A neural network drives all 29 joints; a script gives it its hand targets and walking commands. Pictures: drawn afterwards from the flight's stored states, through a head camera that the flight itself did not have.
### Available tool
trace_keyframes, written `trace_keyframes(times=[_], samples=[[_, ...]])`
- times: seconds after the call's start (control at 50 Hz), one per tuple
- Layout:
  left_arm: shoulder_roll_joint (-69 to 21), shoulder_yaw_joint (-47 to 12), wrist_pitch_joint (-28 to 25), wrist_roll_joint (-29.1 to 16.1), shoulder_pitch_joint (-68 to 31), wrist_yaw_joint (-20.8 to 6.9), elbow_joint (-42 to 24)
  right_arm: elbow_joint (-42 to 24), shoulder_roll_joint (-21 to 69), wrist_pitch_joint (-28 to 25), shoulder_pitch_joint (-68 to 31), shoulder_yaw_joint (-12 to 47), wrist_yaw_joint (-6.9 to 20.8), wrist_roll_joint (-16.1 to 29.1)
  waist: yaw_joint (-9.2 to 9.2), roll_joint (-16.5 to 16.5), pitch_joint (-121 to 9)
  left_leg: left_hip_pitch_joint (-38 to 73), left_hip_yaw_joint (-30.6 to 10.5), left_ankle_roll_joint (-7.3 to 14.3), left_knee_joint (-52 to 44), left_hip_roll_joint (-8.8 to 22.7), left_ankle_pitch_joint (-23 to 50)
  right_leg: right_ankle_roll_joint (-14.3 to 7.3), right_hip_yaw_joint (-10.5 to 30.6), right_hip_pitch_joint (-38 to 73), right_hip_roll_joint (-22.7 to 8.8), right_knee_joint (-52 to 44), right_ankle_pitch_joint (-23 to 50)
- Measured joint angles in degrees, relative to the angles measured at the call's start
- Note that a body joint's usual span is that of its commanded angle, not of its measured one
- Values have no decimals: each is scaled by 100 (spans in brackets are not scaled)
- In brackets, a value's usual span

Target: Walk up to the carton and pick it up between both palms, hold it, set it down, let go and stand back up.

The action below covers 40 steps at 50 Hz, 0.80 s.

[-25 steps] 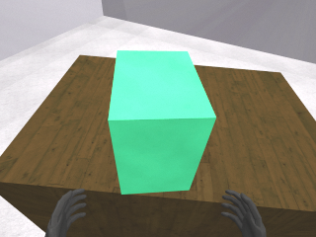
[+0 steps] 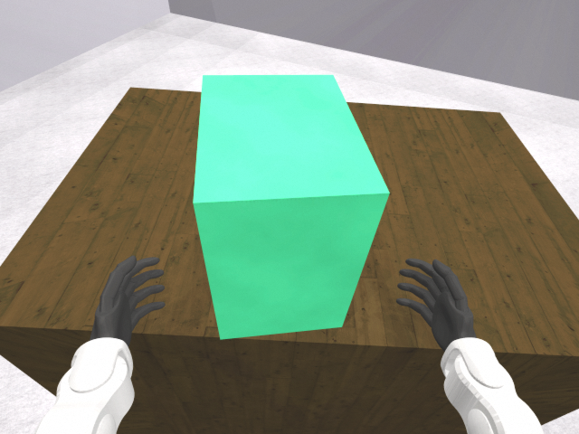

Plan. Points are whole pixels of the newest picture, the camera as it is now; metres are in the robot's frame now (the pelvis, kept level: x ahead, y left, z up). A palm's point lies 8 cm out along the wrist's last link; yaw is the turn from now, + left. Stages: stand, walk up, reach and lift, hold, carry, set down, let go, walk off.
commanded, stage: reach and lift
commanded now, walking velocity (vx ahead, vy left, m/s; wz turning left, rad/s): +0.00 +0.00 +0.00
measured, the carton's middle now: (276, 208) +0.42 +0.05 +0.10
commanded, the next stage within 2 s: none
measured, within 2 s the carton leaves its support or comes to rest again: neither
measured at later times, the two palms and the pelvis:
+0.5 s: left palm (119, 261) +0.29 +0.22 +0.13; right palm (454, 258) +0.33 -0.18 +0.13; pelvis +0.00 -0.01 +0.00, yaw +0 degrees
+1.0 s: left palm (118, 199) +0.34 +0.23 +0.18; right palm (445, 191) +0.40 -0.16 +0.18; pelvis +0.00 -0.01 +0.00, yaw +0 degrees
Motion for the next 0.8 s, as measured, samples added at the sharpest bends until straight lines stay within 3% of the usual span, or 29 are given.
trace_keyframes(times=[0.32, 0.58, 0.8], samples=[[56, 593, 1189, 27, -998, -166, -368, 70, -505, 677, -1229, 247, -323, 552, -175, 36, -30, -56, -4, -24, -6, 15, -26, -7, 1, -49, 16, -25, -13], [153, 930, 1806, 55, -2089, -115, 190, 581, -767, 1102, -2385, 472, -501, 873, -207, 12, -203, -254, 4, -58, 66, 69, -19, -43, 15, -298, 65, 132, -44], [345, 1021, 1980, 6, -3044, -57, 919, 1413, -844, 1341, -3414, 575, -502, 1048, -194, 57, -395, -471, -33, -59, 116, 92, 23, -56, -17, -513, 89, 196, -19]])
